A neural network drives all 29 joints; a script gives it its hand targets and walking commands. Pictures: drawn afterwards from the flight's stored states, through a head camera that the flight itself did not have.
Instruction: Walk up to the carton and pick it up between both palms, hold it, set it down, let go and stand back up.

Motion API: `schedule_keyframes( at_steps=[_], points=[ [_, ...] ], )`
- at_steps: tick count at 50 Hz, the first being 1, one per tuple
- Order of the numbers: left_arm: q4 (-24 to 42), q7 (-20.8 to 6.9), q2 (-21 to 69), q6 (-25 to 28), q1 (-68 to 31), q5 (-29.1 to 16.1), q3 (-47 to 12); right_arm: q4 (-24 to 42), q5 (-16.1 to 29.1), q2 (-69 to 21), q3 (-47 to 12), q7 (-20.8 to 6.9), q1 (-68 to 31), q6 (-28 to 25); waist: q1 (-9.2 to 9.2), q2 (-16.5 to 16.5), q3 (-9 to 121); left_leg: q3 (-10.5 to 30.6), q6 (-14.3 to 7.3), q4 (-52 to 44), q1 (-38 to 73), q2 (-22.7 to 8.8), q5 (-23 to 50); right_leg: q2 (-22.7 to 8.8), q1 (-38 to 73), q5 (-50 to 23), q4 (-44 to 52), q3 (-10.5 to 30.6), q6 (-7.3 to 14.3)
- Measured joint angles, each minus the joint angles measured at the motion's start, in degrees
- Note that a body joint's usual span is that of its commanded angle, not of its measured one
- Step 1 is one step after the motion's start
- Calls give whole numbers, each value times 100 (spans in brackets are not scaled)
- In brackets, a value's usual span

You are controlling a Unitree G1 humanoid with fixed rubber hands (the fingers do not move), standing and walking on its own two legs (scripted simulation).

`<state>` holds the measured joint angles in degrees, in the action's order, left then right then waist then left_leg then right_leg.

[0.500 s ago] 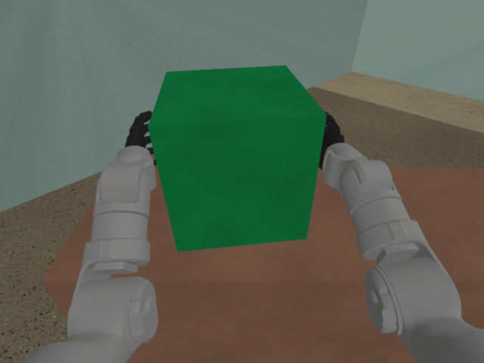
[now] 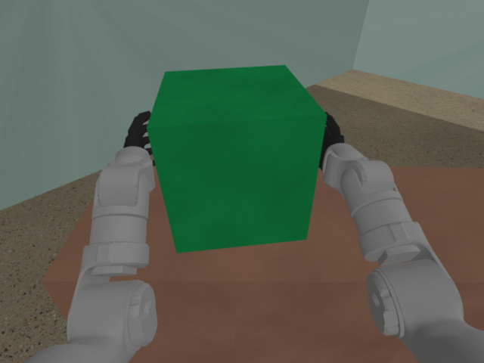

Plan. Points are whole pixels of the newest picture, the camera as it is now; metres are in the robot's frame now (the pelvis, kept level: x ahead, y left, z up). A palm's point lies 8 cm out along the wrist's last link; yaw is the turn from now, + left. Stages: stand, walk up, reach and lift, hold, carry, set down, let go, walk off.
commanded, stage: hold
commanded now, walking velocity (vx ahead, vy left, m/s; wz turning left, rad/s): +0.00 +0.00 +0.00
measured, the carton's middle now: (234, 153) +0.41 +0.01 +0.21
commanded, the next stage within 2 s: none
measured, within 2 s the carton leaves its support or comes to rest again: neither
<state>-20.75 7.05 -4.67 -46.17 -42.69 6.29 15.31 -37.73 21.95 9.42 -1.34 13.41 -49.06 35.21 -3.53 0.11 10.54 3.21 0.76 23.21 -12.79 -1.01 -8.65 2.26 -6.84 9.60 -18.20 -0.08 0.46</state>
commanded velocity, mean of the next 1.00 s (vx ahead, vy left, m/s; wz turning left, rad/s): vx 0.00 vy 0.00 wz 0.00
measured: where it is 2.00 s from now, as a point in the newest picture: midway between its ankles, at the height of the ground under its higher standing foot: outside the picture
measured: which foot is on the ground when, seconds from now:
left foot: down 0.00-1.00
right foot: down 0.00-1.00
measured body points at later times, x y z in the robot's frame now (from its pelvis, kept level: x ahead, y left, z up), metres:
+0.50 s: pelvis +0.01 +0.00 +0.00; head -0.08 +0.01 +0.44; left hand +0.38 +0.17 +0.23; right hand +0.38 -0.15 +0.23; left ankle +0.04 +0.12 -0.75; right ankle +0.00 -0.12 -0.75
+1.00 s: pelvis +0.01 +0.00 +0.00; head -0.08 +0.01 +0.44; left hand +0.38 +0.17 +0.23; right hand +0.38 -0.15 +0.23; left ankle +0.04 +0.12 -0.75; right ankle +0.00 -0.12 -0.75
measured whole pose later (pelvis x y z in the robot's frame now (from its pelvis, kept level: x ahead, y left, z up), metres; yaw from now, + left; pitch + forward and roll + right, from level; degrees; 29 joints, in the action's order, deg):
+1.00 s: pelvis +0.01 +0.00 +0.00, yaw +0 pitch -2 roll -1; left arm -17.8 5.7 -4.1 -47.3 -41.9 7.7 16.4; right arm -34.7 22.1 9.0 -1.4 14.3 -47.7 36.3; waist -3.4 0.2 9.9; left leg 3.9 1.0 22.9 -11.3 -0.9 -9.2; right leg 2.6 -5.5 10.2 -18.1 0.8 0.7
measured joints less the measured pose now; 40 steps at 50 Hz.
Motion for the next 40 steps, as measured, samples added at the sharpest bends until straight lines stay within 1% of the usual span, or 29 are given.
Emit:
schedule_keyframes(
  at_steps=[7, 29, 40],
  points=[
    [179, 0, 36, -42, 78, 10, 2, 201, 16, 3, -21, 23, 122, 25, 8, 12, -23, 13, -1, 5, 27, 4, -24, 5, 36, 12, 16, 13, -2],
    [418, -98, 75, -144, 163, 111, 65, 421, 28, -16, -66, 84, 222, 110, 11, -2, -79, 52, 15, -11, 155, 8, -72, 25, 170, 45, 51, 46, 12],
    [387, -113, 64, -122, 147, 115, 72, 396, 3, -57, 18, 90, 189, 123, 0, -4, -73, 69, 23, -7, 153, 10, -74, 34, 158, 56, 28, 58, 20]
  ],
)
